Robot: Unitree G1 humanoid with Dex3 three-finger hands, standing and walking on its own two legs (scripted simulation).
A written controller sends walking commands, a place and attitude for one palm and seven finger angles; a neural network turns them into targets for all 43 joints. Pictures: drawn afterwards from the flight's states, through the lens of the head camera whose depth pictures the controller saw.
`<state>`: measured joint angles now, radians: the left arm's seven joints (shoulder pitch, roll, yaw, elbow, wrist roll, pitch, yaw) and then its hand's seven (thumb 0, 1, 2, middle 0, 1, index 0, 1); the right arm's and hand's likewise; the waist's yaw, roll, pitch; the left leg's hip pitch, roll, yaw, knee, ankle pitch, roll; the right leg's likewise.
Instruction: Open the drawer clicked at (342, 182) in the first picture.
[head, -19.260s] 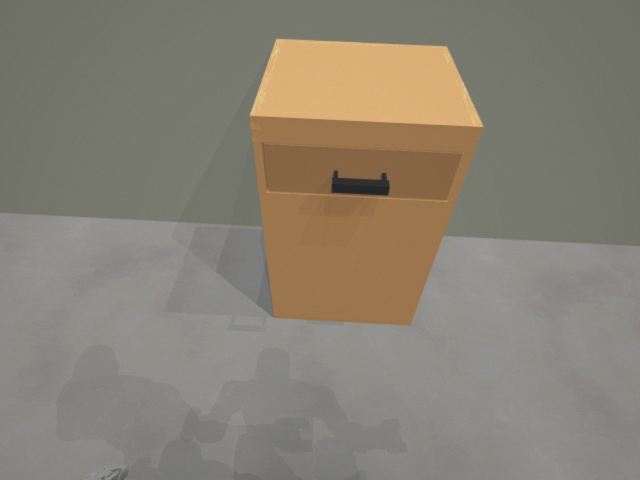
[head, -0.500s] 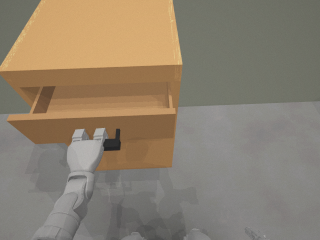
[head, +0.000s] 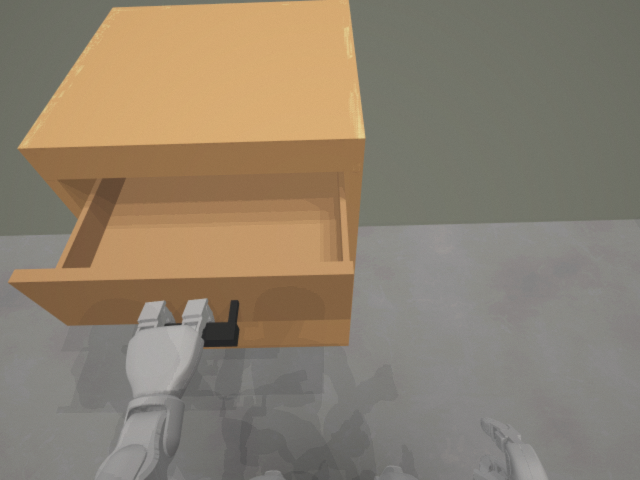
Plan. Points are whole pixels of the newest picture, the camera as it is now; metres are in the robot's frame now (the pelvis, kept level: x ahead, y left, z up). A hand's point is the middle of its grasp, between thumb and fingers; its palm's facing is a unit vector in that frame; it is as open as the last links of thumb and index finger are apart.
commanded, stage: pull the drawer open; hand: left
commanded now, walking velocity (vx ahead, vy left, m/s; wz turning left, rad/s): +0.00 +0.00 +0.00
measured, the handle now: (191, 321) +0.33 +0.20 -0.03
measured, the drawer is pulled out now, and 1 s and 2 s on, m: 0.18 0.30 0.30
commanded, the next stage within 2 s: open the thumb to release the handle in 1.08 s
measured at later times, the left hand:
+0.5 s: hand (172, 421) +0.20 +0.20 -0.05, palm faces -0.03 -0.05 -1.00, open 5.9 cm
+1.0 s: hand (164, 466) +0.15 +0.20 -0.05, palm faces -0.06 -0.08 -0.99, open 6.0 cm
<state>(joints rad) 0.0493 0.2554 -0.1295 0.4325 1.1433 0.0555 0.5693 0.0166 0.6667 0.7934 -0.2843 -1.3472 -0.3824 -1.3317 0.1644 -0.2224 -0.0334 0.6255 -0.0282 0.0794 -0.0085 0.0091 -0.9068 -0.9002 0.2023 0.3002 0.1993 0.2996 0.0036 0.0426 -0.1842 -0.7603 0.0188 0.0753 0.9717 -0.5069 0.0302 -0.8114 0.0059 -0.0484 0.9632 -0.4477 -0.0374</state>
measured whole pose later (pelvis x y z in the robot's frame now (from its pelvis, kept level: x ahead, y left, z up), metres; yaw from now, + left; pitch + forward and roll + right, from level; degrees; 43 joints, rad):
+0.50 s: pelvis -0.01 -0.01 -0.01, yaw +1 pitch +16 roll +1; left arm 0.30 0.27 -0.13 0.22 1.15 0.02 0.61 0.02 0.66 0.81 -0.28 -1.34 -0.40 -1.34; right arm 0.12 -0.22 -0.02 0.60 -0.04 0.07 0.00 0.01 -0.91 -0.90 0.20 0.30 0.20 0.30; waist 0.03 0.04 -0.17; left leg -0.78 0.02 0.06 1.03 -0.53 0.01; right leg -0.84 0.00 -0.06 1.04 -0.48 -0.06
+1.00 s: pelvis -0.01 -0.02 -0.02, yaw +1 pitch +17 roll +2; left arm 0.52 0.29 -0.06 0.04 1.13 -0.07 0.58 0.04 0.67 0.74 -0.26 -1.33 -0.39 -1.32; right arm 0.12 -0.23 -0.01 0.55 -0.06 0.05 0.01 0.01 -0.91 -0.90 0.20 0.30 0.20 0.30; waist 0.04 0.03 -0.19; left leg -0.85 0.02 0.07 1.10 -0.55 0.00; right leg -0.92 0.01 -0.05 1.13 -0.51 -0.07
